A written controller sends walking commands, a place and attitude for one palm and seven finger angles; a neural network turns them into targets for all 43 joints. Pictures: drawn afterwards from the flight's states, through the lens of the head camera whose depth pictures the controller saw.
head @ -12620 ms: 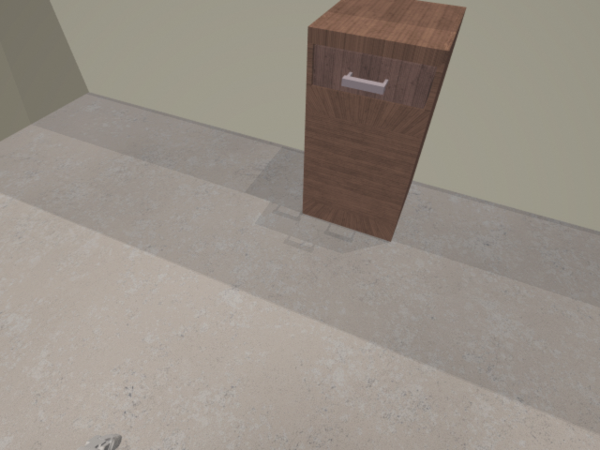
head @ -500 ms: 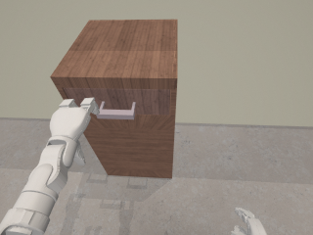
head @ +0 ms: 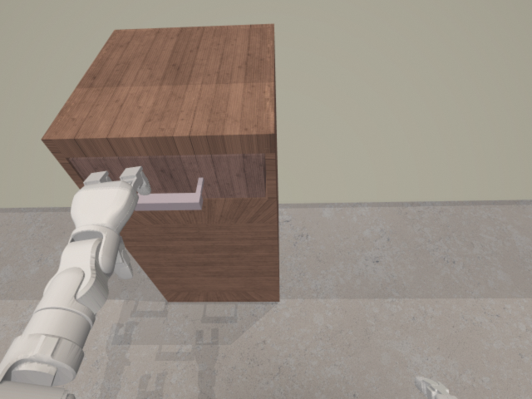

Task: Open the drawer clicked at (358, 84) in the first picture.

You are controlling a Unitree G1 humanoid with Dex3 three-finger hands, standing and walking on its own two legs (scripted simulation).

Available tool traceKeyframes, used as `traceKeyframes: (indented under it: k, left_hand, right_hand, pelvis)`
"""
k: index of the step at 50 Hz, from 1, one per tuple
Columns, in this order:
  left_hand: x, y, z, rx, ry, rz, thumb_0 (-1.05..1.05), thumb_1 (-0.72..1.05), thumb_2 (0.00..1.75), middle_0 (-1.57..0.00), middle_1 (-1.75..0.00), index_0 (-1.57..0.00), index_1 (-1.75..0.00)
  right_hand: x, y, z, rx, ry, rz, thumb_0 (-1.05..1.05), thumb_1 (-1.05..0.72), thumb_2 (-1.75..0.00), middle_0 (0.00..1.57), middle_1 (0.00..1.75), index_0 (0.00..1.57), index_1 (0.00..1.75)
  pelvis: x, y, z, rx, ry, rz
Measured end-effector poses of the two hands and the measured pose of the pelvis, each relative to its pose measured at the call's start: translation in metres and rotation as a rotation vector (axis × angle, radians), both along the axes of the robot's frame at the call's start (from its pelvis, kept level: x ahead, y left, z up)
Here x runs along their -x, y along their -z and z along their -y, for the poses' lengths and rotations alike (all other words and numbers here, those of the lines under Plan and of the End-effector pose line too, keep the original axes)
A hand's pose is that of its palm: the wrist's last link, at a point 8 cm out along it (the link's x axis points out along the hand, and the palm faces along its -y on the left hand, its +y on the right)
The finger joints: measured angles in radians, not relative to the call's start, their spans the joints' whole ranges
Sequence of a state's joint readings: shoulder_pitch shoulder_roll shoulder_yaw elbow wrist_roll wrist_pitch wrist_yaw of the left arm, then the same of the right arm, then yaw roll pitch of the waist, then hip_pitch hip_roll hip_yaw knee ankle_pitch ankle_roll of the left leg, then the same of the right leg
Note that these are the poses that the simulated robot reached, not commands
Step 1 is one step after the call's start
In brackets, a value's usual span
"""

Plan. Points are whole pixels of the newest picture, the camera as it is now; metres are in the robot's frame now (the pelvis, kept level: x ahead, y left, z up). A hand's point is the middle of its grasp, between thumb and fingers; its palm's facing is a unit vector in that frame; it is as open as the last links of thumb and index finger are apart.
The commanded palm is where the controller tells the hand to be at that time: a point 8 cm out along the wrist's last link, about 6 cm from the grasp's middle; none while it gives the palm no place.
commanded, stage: move the hooked fingers above the handle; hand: left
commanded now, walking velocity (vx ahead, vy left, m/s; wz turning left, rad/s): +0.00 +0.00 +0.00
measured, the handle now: (170, 192) +0.50 +0.24 -0.04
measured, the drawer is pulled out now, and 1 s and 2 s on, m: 0.00 0.00 0.00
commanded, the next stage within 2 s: none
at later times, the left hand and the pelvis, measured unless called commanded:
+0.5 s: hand (154, 211) +0.41 +0.23 +0.02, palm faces -0.13 -0.05 -0.99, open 13.8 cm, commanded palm +0.41 +0.23 +0.09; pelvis -0.01 +0.01 -0.01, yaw +0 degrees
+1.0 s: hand (153, 202) +0.44 +0.24 +0.01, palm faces -0.18 -0.01 -0.98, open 13.8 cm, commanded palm +0.43 +0.23 +0.08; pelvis -0.02 +0.01 -0.01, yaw -2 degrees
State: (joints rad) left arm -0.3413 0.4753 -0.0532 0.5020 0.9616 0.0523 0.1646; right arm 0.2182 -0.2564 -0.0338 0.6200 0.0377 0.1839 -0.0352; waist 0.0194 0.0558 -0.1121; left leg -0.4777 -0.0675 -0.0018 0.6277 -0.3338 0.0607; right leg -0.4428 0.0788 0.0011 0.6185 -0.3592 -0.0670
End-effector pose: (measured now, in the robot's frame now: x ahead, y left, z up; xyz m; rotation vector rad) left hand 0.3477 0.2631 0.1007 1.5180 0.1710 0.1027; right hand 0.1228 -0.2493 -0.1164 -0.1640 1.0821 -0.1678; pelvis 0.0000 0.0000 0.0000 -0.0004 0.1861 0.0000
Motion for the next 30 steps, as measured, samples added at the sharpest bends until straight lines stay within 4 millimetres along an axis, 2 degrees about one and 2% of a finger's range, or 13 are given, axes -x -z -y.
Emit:
traceKeyframes:
  k: [5,10,15,18,21,25,30]
  left_hand:
    - [-0.007,0.014,0.016,0.029,0.096,-0.057,0.00,-0.49,0.30,-0.31,-1.20,-0.32,-1.20]
    - [-0.021,0.004,0.035,0.025,0.215,0.049,0.00,-0.49,0.30,-0.32,-1.20,-0.33,-1.20]
    - [-0.040,-0.001,0.023,-0.007,0.117,0.106,0.00,-0.49,0.30,-0.32,-1.20,-0.32,-1.20]
    - [-0.045,0.005,0.010,-0.042,0.032,0.053,0.00,-0.49,0.30,-0.31,-1.20,-0.32,-1.20]
    - [-0.047,0.016,0.008,-0.041,0.011,-0.031,0.00,-0.49,0.30,-0.31,-1.20,-0.32,-1.20]
    - [-0.051,0.026,0.029,0.007,0.122,-0.086,0.00,-0.49,0.30,-0.31,-1.20,-0.32,-1.20]
    - [-0.066,0.019,0.064,0.028,0.291,0.033,0.00,-0.49,0.30,-0.32,-1.20,-0.33,-1.20]
  right_hand:
    - [0.000,-0.002,0.003,0.035,-0.005,-0.013,0.00,-0.90,-0.90,0.20,0.30,0.20,0.30]
    - [0.005,0.002,0.005,0.048,0.013,-0.015,0.00,-0.90,-0.90,0.20,0.30,0.20,0.30]
    - [0.020,0.010,0.000,0.021,0.037,-0.047,0.00,-0.90,-0.90,0.20,0.30,0.20,0.30]
    - [0.033,0.013,-0.003,0.002,0.052,-0.079,0.00,-0.90,-0.90,0.20,0.30,0.20,0.30]
    - [0.048,0.014,-0.005,-0.001,0.067,-0.117,0.00,-0.90,-0.90,0.20,0.30,0.20,0.30]
    - [0.066,0.012,-0.005,0.028,0.080,-0.162,0.00,-0.90,-0.90,0.20,0.30,0.20,0.30]
    - [0.087,0.014,-0.001,0.060,0.107,-0.187,0.00,-0.90,-0.90,0.20,0.30,0.20,0.30]
  pelvis:
    - [0.000,0.002,0.000,0.004,-0.013,-0.007]
    - [0.001,0.006,-0.004,0.008,-0.010,-0.028]
    - [0.004,0.009,-0.006,0.007,0.003,-0.051]
    - [0.005,0.008,-0.008,0.008,0.007,-0.060]
    - [0.005,0.007,-0.010,0.012,0.001,-0.058]
    - [0.007,0.007,-0.013,0.017,-0.012,-0.053]
    - [0.011,0.012,-0.016,0.022,-0.010,-0.079]
